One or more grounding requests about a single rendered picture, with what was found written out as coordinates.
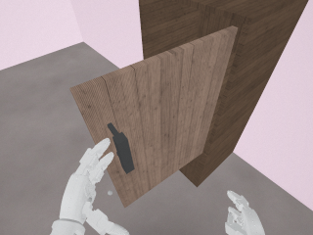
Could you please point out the left robot hand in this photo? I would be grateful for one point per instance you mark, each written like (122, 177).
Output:
(81, 187)

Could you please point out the cupboard door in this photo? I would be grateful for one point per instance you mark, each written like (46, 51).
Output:
(164, 106)

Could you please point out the handle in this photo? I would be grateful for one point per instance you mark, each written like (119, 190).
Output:
(122, 149)

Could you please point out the left robot forearm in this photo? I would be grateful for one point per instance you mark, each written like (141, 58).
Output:
(65, 226)

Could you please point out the right robot hand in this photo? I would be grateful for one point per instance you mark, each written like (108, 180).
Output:
(248, 222)

